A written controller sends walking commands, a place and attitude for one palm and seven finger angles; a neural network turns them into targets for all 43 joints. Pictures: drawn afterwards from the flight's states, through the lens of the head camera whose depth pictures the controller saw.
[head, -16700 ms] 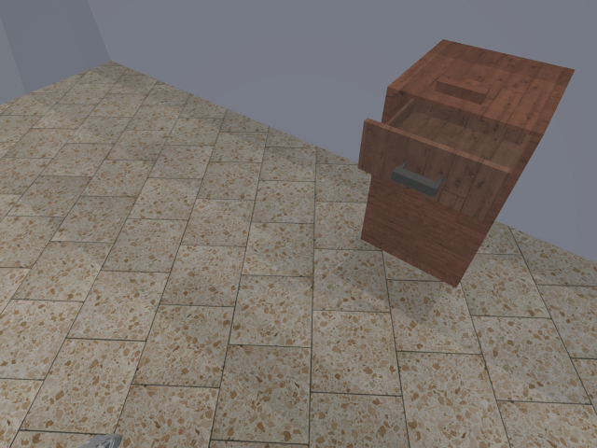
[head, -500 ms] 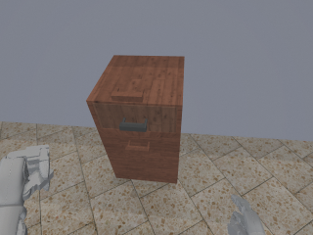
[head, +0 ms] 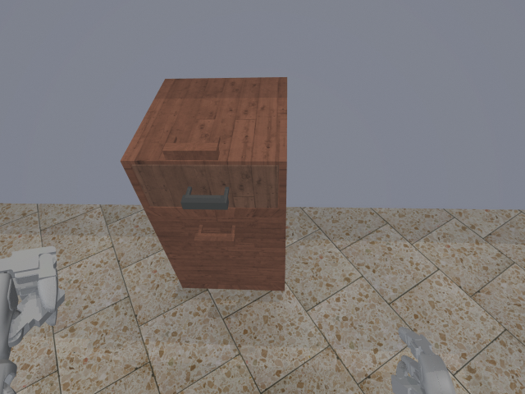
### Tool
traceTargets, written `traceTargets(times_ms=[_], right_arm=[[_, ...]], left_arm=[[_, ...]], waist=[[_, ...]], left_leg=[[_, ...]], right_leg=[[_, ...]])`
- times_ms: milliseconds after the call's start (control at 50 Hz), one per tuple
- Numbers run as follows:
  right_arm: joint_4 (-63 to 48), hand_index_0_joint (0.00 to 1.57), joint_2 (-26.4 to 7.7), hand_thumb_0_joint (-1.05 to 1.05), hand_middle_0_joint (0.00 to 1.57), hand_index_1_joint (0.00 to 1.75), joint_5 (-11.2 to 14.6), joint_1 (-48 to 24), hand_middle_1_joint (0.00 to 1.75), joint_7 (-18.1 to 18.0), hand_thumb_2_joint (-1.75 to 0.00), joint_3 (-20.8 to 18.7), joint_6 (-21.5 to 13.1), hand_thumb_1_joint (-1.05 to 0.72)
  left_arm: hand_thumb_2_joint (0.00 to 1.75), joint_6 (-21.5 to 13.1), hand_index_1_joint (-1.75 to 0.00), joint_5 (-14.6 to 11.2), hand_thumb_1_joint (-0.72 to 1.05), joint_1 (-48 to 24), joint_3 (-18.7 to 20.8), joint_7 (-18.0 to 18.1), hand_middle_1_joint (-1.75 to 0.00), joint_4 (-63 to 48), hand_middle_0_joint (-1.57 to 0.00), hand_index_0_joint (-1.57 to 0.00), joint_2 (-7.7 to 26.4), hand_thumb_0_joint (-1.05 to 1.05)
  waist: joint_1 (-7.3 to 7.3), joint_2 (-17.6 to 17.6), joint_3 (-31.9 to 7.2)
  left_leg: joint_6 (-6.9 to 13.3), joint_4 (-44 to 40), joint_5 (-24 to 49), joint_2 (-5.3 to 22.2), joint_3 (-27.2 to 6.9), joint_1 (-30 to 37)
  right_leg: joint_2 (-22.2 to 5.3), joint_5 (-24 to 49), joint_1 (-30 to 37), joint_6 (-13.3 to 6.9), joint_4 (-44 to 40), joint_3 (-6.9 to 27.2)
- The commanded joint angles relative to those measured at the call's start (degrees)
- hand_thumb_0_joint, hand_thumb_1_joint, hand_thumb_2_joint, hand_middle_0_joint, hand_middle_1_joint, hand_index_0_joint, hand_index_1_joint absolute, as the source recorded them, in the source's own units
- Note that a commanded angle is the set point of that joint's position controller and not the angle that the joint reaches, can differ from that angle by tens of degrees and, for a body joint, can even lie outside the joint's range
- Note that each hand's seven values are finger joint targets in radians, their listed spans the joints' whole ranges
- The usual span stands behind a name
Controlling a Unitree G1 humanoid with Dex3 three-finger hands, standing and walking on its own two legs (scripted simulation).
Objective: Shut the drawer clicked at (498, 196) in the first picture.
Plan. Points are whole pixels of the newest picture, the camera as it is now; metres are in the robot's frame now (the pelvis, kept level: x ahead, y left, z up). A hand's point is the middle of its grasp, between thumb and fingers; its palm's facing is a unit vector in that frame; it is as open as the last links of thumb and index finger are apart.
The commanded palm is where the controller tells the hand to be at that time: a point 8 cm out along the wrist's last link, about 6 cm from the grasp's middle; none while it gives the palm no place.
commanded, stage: step back with the hand held close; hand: left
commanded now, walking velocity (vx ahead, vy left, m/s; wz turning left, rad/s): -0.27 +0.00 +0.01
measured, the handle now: (206, 196) +0.63 +0.21 -0.16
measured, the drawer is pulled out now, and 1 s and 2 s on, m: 0.00 0.00 0.00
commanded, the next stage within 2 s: stop stepping back and stand still in 1.24 s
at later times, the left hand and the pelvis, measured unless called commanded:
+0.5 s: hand (9, 355) +0.13 +0.26 +0.15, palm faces +0.35 -0.81 -0.48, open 3.3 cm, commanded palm +0.07 +0.30 +0.17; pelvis -0.06 +0.02 -0.01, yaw +0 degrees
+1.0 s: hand out of the picture +0.07 +0.26 +0.16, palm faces +0.38 -0.82 -0.44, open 3.2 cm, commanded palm +0.00 +0.31 +0.17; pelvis -0.12 +0.03 -0.02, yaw +2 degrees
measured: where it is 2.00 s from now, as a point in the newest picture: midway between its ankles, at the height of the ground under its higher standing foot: outside the picture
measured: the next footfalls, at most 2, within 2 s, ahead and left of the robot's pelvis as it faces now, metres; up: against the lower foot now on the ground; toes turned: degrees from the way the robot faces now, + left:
right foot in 1.28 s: -0.22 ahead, -0.07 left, +0.00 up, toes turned -4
left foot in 1.66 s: -0.14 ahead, +0.14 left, +0.00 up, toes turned +0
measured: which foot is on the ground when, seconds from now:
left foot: down 0.00-1.00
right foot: down 0.00-1.00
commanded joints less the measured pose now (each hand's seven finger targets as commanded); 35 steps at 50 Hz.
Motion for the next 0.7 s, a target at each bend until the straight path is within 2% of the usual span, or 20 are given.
traceTargets(times_ms=[0,40,80,160,180,260,280,320,380,420,480,500,580,620,680], right_arm=[[-10.0,0.2,-5.2,0.0,0.2,0.3,0.2,-6.6,0.3,-0.5,-0.9,-3.1,-0.6,-0.9],[-10.5,0.2,-5.3,0.0,0.2,0.3,0.4,-6.5,0.3,-0.6,-0.9,-3.4,0.1,-0.9],[-10.7,0.2,-5.3,0.0,0.2,0.3,0.4,-6.9,0.3,-1.0,-0.9,-3.5,0.5,-0.9],[-11.0,0.2,-5.3,0.0,0.2,0.3,0.6,-6.3,0.3,-1.2,-0.9,-3.7,0.9,-0.9],[-10.9,0.2,-5.5,0.0,0.2,0.3,0.4,-6.6,0.3,-1.4,-0.9,-3.7,0.8,-0.9],[-11.0,0.2,-5.4,0.0,0.2,0.3,0.4,-6.0,0.3,-1.4,-0.9,-3.6,0.5,-0.9],[-11.0,0.2,-5.8,0.0,0.2,0.3,0.2,-6.2,0.3,-1.5,-0.9,-3.7,0.4,-0.9],[-11.2,0.2,-5.4,0.0,0.2,0.3,0.4,-6.1,0.3,-1.4,-0.9,-3.5,0.2,-0.9],[-11.4,0.2,-6.0,0.0,0.2,0.3,0.2,-6.0,0.3,-1.5,-0.9,-3.5,-0.5,-0.9],[-11.4,0.2,-5.8,0.0,0.2,0.3,0.3,-5.7,0.3,-1.4,-0.9,-3.4,-0.9,-0.9],[-11.5,0.2,-6.2,0.0,0.2,0.3,0.0,-5.4,0.3,-1.5,-0.9,-3.5,-1.6,-0.9],[-11.3,0.2,-5.9,0.0,0.2,0.3,0.1,-5.2,0.3,-1.5,-0.9,-3.4,-1.9,-0.9],[-11.0,0.2,-6.4,0.0,0.2,0.3,-0.3,-4.9,0.3,-1.6,-0.9,-3.5,-2.9,-0.9],[-10.9,0.2,-6.4,0.0,0.2,0.3,-0.3,-5.1,0.3,-1.5,-0.9,-3.5,-3.3,-0.9],[-10.8,0.2,-6.4,0.0,0.2,0.3,-0.2,-5.4,0.3,-1.6,-0.9,-3.9,-3.9,-0.9]], left_arm=[[0.9,-3.8,-1.6,-0.5,0.9,3.3,8.0,1.4,-1.6,-12.3,-1.4,-1.4,10.5,0.0],[0.9,-3.8,-1.6,-0.8,0.9,4.2,8.7,1.6,-1.6,-13.8,-1.4,-1.4,11.3,0.0],[0.9,-3.6,-1.6,-1.0,0.9,5.3,9.4,1.8,-1.6,-14.5,-1.4,-1.4,12.0,0.0],[0.9,-3.4,-1.6,-0.8,0.9,5.0,8.5,2.1,-1.6,-15.7,-1.4,-1.4,11.5,0.0],[0.9,-3.4,-1.6,-0.8,0.9,4.8,8.9,2.2,-1.6,-15.9,-1.4,-1.4,12.3,0.0],[0.9,-3.8,-1.6,-0.4,0.9,4.9,8.4,2.6,-1.6,-15.9,-1.4,-1.4,11.6,0.0],[0.9,-3.9,-1.6,-0.2,0.9,4.7,8.9,2.7,-1.6,-16.0,-1.4,-1.4,12.1,0.0],[0.9,-4.2,-1.6,0.0,0.9,4.4,8.2,2.8,-1.6,-15.8,-1.4,-1.4,11.4,0.0],[0.9,-4.9,-1.6,0.5,0.9,3.1,8.8,3.1,-1.6,-16.8,-1.4,-1.4,11.9,0.0],[0.9,-5.4,-1.6,0.8,0.9,3.2,8.4,3.2,-1.6,-16.1,-1.4,-1.4,11.2,0.0],[0.9,-6.1,-1.6,1.3,0.9,2.2,9.0,3.4,-1.6,-17.5,-1.4,-1.4,11.7,0.0],[0.9,-6.2,-1.6,1.3,0.9,2.4,8.5,3.4,-1.6,-17.0,-1.4,-1.4,11.0,0.0],[0.9,-6.9,-1.6,1.7,0.9,1.1,8.7,3.7,-1.6,-17.9,-1.4,-1.4,11.5,0.0],[0.9,-7.5,-1.6,2.1,0.9,1.1,8.7,3.8,-1.6,-17.9,-1.4,-1.4,11.3,0.0],[0.9,-8.3,-1.6,2.4,0.9,1.8,10.7,3.7,-1.6,-18.5,-1.4,-1.4,12.4,0.0]], waist=[[-0.01,-2.8,-8.4],[-0.01,-4.3,-10.6],[0.15,-2.8,-11.7],[-0.3,-3.0,-10.3],[-0.13,-1.7,-10.0],[-0.47,-2.2,-8.6],[-0.41,-1.2,-8.0],[-0.68,-2.0,-6.9],[-0.92,-1.0,-5.4],[-1.05,-1.5,-4.2],[-1.11,-0.7,-4.4],[-1.09,-1.9,-4.2],[-1.25,-0.5,-3.5],[-1.26,1.0,-3.0],[-1.01,2.7,-5.0]], left_leg=[[1.9,-3.3,19.5,1.9,-2.9,1.8],[1.7,-2.6,23.1,2.2,-3.0,1.6],[1.7,-2.3,25.1,2.3,-3.1,1.4],[1.8,-2.9,22.3,3.0,-3.6,-1.0],[1.9,-3.3,20.1,2.9,-3.5,-1.8],[2.3,-5.0,13.3,3.5,-4.7,-6.8],[2.4,-5.5,10.5,3.4,-4.9,-8.4],[2.7,-6.5,4.7,3.7,-5.2,-11.3],[3.3,-7.9,-5.8,3.8,-6.3,-17.1],[3.7,-8.5,-11.2,4.1,-7.0,-20.3],[4.1,-8.6,-14.9,4.6,-7.8,-23.2],[4.1,-8.0,-15.0,4.4,-7.7,-23.0],[4.2,-7.7,-18.2,4.9,-8.8,-24.2],[4.8,-8.8,-20.0,5.9,-9.9,-26.8],[5.7,-10.0,-21.0,7.1,-11.4,-31.4]], right_leg=[[-5.0,18.4,2.3,1.3,-0.2,4.0],[-4.7,21.8,3.6,1.6,1.4,3.5],[-4.7,23.4,3.5,1.7,2.4,3.5],[-4.0,20.2,2.2,2.0,3.2,3.6],[-3.9,18.6,1.5,2.1,2.8,3.8],[-3.2,13.8,2.4,2.1,3.9,4.0],[-3.0,12.2,2.4,2.1,3.7,4.2],[-3.0,9.3,2.6,2.1,4.1,4.6],[-2.6,4.9,3.8,2.0,4.2,5.4],[-2.5,1.6,4.1,2.0,4.3,5.8],[-2.1,-0.8,4.8,2.0,5.0,6.4],[-2.3,-1.7,4.0,2.0,4.8,6.6],[-2.1,-6.8,2.0,1.8,4.4,7.4],[-1.0,-6.1,3.2,1.9,6.8,7.2],[0.7,1.4,8.5,2.1,12.4,7.4]])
